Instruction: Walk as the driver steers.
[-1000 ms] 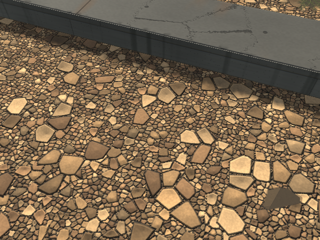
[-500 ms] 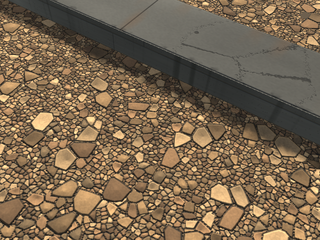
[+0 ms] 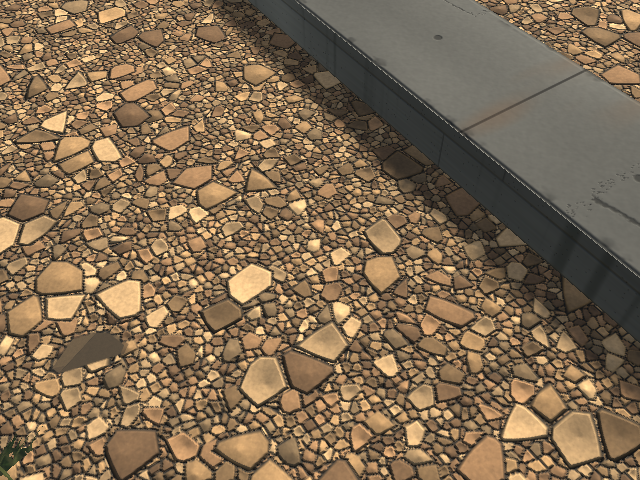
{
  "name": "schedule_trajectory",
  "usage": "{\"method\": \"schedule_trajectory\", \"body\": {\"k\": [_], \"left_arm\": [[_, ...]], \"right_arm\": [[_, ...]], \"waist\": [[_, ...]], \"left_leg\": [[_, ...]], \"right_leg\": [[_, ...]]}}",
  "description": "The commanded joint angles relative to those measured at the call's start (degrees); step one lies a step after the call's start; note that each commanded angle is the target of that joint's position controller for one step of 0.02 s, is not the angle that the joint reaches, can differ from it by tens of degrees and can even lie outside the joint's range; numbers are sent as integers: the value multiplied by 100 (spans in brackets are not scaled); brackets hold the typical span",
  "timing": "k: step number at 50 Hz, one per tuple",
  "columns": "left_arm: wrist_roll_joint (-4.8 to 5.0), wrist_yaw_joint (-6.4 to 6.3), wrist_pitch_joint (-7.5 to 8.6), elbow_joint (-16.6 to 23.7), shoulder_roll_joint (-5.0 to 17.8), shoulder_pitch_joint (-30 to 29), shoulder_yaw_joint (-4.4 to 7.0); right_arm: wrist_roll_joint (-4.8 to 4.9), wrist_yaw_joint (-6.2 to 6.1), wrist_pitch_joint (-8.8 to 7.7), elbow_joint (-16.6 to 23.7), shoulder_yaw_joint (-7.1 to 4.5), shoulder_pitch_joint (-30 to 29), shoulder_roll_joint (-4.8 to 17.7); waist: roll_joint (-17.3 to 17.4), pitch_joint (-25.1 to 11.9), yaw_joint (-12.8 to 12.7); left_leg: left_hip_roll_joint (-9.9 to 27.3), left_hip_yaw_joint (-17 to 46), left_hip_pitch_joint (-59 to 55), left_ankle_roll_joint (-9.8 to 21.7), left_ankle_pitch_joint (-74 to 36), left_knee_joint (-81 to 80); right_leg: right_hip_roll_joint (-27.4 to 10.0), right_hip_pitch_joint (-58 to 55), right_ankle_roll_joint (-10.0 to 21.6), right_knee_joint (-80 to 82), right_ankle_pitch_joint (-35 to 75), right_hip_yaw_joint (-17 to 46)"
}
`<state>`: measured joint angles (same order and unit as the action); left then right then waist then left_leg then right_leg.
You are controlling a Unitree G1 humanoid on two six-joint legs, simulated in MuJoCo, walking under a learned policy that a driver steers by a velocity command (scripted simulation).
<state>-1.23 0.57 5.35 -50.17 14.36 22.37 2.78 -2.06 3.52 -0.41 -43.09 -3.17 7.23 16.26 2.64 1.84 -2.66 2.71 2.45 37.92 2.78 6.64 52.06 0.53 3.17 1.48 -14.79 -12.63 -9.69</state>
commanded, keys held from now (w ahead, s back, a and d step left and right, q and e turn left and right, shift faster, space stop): w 0.20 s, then w+e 0.80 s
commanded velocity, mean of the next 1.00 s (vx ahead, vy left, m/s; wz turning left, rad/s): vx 0.50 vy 0.00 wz -0.25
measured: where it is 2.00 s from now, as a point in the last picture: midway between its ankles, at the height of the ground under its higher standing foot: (425, 305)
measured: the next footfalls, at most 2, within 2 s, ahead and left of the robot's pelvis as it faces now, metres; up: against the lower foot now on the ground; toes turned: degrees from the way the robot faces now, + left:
left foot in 0.16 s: +0.23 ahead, +0.12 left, +0.00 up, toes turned +6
right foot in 0.72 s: +0.52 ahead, -0.06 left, +0.00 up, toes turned -16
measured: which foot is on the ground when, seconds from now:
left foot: up 0.00-0.14, down 0.16-0.74, up 0.76-1.00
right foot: down 0.00-0.18, up 0.20-0.70, down 0.72-1.00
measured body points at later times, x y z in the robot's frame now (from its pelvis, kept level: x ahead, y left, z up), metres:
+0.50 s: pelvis +0.25 +0.06 +0.00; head +0.27 +0.07 +0.45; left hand +0.36 +0.31 -0.14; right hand +0.25 -0.21 -0.13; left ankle +0.19 +0.12 -0.75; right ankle +0.36 -0.10 -0.67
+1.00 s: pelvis +0.52 -0.01 +0.00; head +0.54 -0.03 +0.45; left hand +0.63 +0.25 -0.13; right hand +0.58 -0.30 -0.12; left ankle +0.67 +0.13 -0.67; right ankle +0.48 -0.05 -0.75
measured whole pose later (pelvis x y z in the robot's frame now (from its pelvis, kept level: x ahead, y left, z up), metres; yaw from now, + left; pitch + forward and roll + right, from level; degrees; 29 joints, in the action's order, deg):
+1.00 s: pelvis +0.52 -0.01 +0.00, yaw -21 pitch +1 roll +0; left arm 0.1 0.7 2.4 -50.3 15.7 20.2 4.2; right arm -2.7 0.9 -2.1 -43.8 -1.6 7.5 14.7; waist 1.5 2.5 -1.8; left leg 7.3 2.9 36.8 -2.8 11.2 54.5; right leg 8.4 7.5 7.7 -18.2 -11.1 2.9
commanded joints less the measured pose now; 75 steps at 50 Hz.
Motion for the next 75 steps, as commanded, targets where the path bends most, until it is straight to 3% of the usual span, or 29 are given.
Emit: {"method": "schedule_trajectory", "body": {"k": [1,6,8,9,10,11,13,16,22,30,33,35,36,37,38,39,41,44,48,56,59,61,62,63,64,66,67,70,75], "left_arm": [[25,10,94,278,703,-151,115],[30,-27,-78,-62,967,326,158],[63,-40,-152,-130,878,389,100],[69,-32,-141,101,640,301,9],[148,50,-132,358,97,700,-98],[45,-22,-191,309,752,159,81],[150,23,-141,320,542,-144,50],[-15,102,-362,52,374,207,67],[-24,189,-477,291,258,-714,104],[-70,296,-416,842,108,-2066,-49],[-76,258,-424,843,217,-1787,-4],[-96,206,-395,619,434,-891,114],[-148,154,-344,364,636,-49,231],[-194,52,-353,264,1285,568,445],[-49,57,-403,377,1697,165,537],[100,39,-444,359,1556,90,525],[92,-17,-430,343,940,-399,364],[140,-34,-276,388,751,-655,276],[140,-10,-189,320,983,-288,333],[56,-76,-229,303,1075,377,377],[21,-126,-208,445,1210,50,409],[53,-61,-144,490,1223,-193,397],[126,0,-90,596,914,-175,300],[324,-14,-98,808,352,355,173],[123,-58,-176,698,767,519,192],[26,17,-257,604,843,-117,208],[-7,60,-301,614,763,-255,206],[-73,125,-490,616,629,-214,199],[-45,254,-565,922,426,-931,100]], "right_arm": [[-4,66,-92,454,108,-462,-8],[-86,-16,-157,527,97,-644,166],[-172,-108,-282,20,-12,745,339],[-271,-198,-322,-186,-136,1781,768],[-165,-280,-284,-208,-271,1911,1388],[50,-332,-253,-190,-283,1814,1235],[52,-324,-335,-246,-94,1142,575],[88,-343,-469,-294,21,816,196],[108,-380,-607,-606,-9,1265,261],[89,-501,-551,-983,2,1824,369],[65,-561,-483,-1027,-34,1743,581],[37,-578,-391,-979,-90,1595,776],[67,-558,-357,-908,-102,1486,818],[132,-504,-396,-648,-25,1515,509],[153,-404,-461,-284,-11,1429,272],[66,-365,-527,-172,-18,849,469],[130,-347,-612,-166,9,817,412],[-100,-305,-304,-175,41,1008,281],[-75,-261,-165,136,64,312,224],[25,-203,-269,660,155,-1145,292],[55,-233,-345,613,107,-720,508],[45,-344,-449,272,-21,469,776],[-80,-442,-511,192,-118,1295,1135],[-216,-485,-458,248,-248,1559,1687],[-101,-447,-376,237,-243,1267,1412],[-23,-403,-370,317,-42,651,531],[-26,-411,-393,271,-1,588,429],[87,-384,-535,68,3,811,453],[133,-420,-471,-23,-45,706,566]], "waist": [[-779,166,114],[-836,124,121],[-577,-692,711],[15,-1460,1127],[1387,-1957,838],[433,-1602,979],[62,-546,551],[255,-258,178],[72,224,228],[44,510,541],[243,199,327],[330,-379,-82],[107,-825,-507],[-683,-1394,-680],[-1562,-1679,-243],[-637,-1264,-394],[5,-168,87],[-177,-142,434],[-408,-5,282],[-664,2,-300],[-767,-68,7],[-511,-562,600],[14,-1285,924],[1326,-1949,711],[1154,-1805,439],[-63,-553,377],[78,-293,314],[321,-288,138],[561,-315,141]], "left_leg": [[-42,-380,-614,9,-431,-1059],[-282,-731,-1208,319,542,-1994],[-567,-793,-3092,565,382,-2581],[640,553,-4593,848,968,-2669],[2219,3306,-5851,1562,906,-3348],[2054,3147,-5459,1471,409,-3440],[1498,1511,-4110,1040,-675,-3656],[1080,559,-3181,669,-876,-4162],[1012,-307,-3319,636,-1069,-4608],[1095,-1208,-4182,425,-2490,-4238],[1167,-1499,-4574,304,-4871,-3277],[1196,-1573,-4489,319,-5606,-1730],[1072,-1642,-3839,228,-4665,-393],[645,-1704,-2186,19,-2073,1622],[-670,-841,-71,-227,2375,3305],[-225,76,498,-167,1895,3306],[227,5,190,-178,1203,2242],[350,-58,-583,-412,1127,1443],[333,-246,-245,-619,406,385],[-33,-184,-91,-566,-486,-1537],[-184,-56,-1087,-368,-96,-2161],[-333,-121,-2805,-145,57,-2663],[584,749,-4063,114,869,-2857],[2171,3216,-5444,695,1571,-3346],[2301,4200,-5081,916,2238,-3622],[1731,2450,-3751,703,1686,-3797],[1505,1744,-3405,591,579,-3840],[1331,522,-3102,624,-2889,-3628],[1198,-611,-3118,645,-3519,-3689]], "right_leg": [[-1318,519,697,737,1736,446],[-1626,-380,647,-17,3187,423],[-1313,-66,467,-1826,3894,65],[-1091,1058,329,-3468,2052,-35],[-59,3152,78,-5319,-1890,38],[-218,3659,164,-5792,-1704,926],[-543,3435,246,-5315,-865,1176],[-590,2744,128,-4927,-429,1173],[-604,3698,8,-4405,705,1205],[-369,3526,294,-2414,1130,369],[84,2814,644,-2176,362,2],[457,1757,940,-1985,-193,-36],[483,541,1153,-1470,-53,240],[-833,-1005,1666,-1237,-594,2080],[-2057,-2002,2487,-368,91,5245],[-1937,-1714,2380,-169,192,4717],[-1535,-222,1864,63,957,3479],[-927,660,1611,222,1928,2622],[-635,769,1457,363,2013,2406],[-691,-200,1158,-135,2316,2835],[-786,-65,884,-537,2599,3070],[-404,356,626,-1827,3202,2884],[-3,954,477,-3245,2304,2500],[868,2674,285,-4863,-1261,1737],[469,3278,373,-5581,-1737,1664],[-19,3260,316,-5513,-817,1566],[-144,3144,251,-5307,-718,1496],[-135,2841,60,-5190,-765,1294],[-202,2972,-137,-4059,50,987]]}}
